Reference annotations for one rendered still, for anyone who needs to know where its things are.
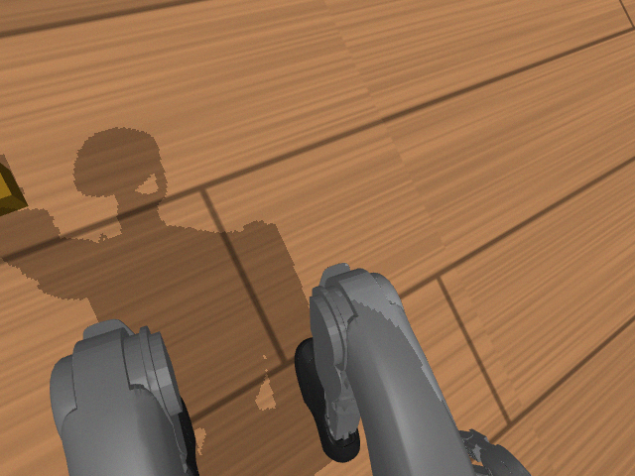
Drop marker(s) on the left robot foot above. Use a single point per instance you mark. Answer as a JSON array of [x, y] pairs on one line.
[[189, 438]]

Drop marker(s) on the right robot foot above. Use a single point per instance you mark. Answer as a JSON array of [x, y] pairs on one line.
[[313, 395]]

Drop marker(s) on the cube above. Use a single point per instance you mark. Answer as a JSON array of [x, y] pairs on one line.
[[11, 197]]

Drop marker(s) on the right robot hand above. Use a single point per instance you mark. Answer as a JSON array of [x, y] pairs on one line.
[[496, 460]]

